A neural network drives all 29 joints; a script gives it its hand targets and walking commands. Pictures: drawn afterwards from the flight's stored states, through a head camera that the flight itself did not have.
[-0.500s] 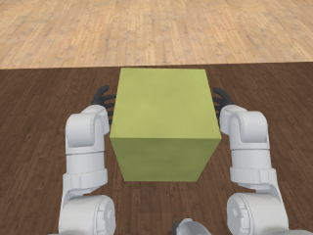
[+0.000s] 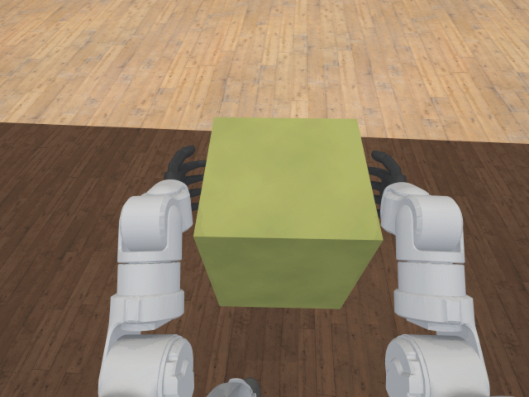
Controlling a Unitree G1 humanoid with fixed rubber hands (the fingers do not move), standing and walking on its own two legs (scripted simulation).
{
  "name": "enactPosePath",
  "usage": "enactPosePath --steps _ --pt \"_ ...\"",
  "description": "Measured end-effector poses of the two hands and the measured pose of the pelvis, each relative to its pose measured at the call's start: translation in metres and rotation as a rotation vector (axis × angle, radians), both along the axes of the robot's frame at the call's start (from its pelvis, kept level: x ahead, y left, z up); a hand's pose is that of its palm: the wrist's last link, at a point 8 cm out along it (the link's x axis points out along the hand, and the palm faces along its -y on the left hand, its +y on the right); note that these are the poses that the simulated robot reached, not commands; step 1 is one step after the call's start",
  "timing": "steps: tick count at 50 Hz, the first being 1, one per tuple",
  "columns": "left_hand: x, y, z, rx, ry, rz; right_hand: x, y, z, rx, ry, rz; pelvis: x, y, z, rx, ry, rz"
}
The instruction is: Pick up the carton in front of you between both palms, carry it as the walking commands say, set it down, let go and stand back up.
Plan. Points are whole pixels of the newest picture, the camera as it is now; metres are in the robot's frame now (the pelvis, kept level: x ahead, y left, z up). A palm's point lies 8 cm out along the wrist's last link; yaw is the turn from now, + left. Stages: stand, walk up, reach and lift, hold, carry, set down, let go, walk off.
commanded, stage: carry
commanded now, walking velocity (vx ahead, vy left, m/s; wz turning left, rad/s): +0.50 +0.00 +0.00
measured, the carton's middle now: (282, 220) +0.37 +0.02 +0.04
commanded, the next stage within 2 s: none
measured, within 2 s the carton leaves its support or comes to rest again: neither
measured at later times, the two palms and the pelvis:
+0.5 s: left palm (208, 88) +0.63 +0.18 +0.11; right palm (361, 99) +0.62 -0.12 +0.10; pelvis +0.27 +0.04 -0.01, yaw +1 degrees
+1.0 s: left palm (208, 38) +0.90 +0.23 +0.08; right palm (323, 42) +0.92 -0.07 +0.07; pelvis +0.56 +0.06 -0.04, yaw +1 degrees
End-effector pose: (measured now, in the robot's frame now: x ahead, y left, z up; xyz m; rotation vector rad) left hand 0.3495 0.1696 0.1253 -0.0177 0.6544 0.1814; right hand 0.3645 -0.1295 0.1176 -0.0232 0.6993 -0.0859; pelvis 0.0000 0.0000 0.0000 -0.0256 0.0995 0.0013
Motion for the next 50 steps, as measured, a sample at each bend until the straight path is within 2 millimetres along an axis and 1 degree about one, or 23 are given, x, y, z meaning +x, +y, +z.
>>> enactPosePath --steps 2,4,8,10,13,17,20,23,26,29,31,33,35,38,41,44,47,50 --pt "0.031 0.009 -0.003 -0.005 -0.019 -0.018 0.026 0.009 -0.001 -0.012 -0.018 -0.012 0.028 0.01 -0.014 -0.002 -0.008 0.0" --pt "0.057 0.016 -0.009 -0.018 -0.002 -0.034 0.045 0.015 -0.006 -0.032 -0.003 -0.021 0.048 0.018 -0.018 0.005 -0.013 0.005" --pt "0.098 0.017 -0.02 -0.027 0.081 -0.067 0.072 0.017 -0.02 -0.039 0.081 -0.053 0.084 0.032 -0.01 -0.009 -0.008 0.009" --pt "0.118 0.017 -0.022 -0.028 0.102 -0.079 0.087 0.017 -0.022 -0.034 0.102 -0.07 0.101 0.037 -0.005 -0.012 -0.005 0.008" --pt "0.147 0.015 -0.022 -0.028 0.1 -0.09 0.114 0.016 -0.021 -0.027 0.1 -0.088 0.127 0.043 -0.001 -0.01 0.001 0.005" --pt "0.189 0.015 -0.014 -0.031 0.056 -0.091 0.157 0.015 -0.01 -0.024 0.055 -0.095 0.166 0.047 0.001 -0.007 0.004 0.007" --pt "0.223 0.014 -0.01 -0.037 0.03 -0.084 0.192 0.014 -0.005 -0.023 0.029 -0.095 0.199 0.046 -0.001 -0.001 0.002 0.014" --pt "0.258 0.011 -0.011 -0.036 0.025 -0.079 0.229 0.011 -0.007 -0.019 0.025 -0.093 0.239 0.043 -0.007 0.011 -0.003 0.02" --pt "0.297 0.006 -0.017 -0.025 0.026 -0.077 0.268 0.006 -0.017 -0.019 0.027 -0.082 0.283 0.039 -0.019 0.023 -0.013 0.022" --pt "0.338 0.003 -0.028 0.006 0.021 -0.067 0.314 0.003 -0.034 -0.009 0.021 -0.056 0.33 0.034 -0.041 0.036 -0.033 0.033" --pt "0.359 0.005 -0.039 0.032 0.039 -0.057 0.341 0.005 -0.049 0.002 0.039 -0.035 0.351 0.032 -0.048 0.015 -0.034 0.021" --pt "0.373 0.01 -0.054 0.034 0.087 -0.039 0.361 0.01 -0.063 -0.002 0.085 -0.012 0.371 0.03 -0.048 0.017 -0.034 0.014" --pt "0.384 0.016 -0.067 0.028 0.132 -0.021 0.379 0.016 -0.073 -0.01 0.131 0.009 0.389 0.027 -0.045 0.022 -0.033 0.013" --pt "0.407 0.023 -0.074 0.019 0.155 -0.002 0.408 0.024 -0.078 -0.019 0.152 0.028 0.417 0.026 -0.039 0.026 -0.029 0.02" --pt "0.437 0.03 -0.072 0.01 0.132 0.013 0.442 0.031 -0.074 -0.018 0.131 0.035 0.447 0.028 -0.036 0.029 -0.02 0.024" --pt "0.472 0.038 -0.063 0.01 0.092 0.019 0.477 0.039 -0.067 -0.006 0.091 0.032 0.48 0.034 -0.034 0.03 -0.011 0.024" --pt "0.511 0.048 -0.052 0.013 0.046 0.023 0.515 0.048 -0.057 0.001 0.046 0.026 0.516 0.044 -0.035 0.024 -0.007 0.019" --pt "0.554 0.061 -0.044 0.014 0.01 0.018 0.557 0.061 -0.05 0.008 0.01 0.017 0.557 0.057 -0.042 0.012 -0.004 0.013"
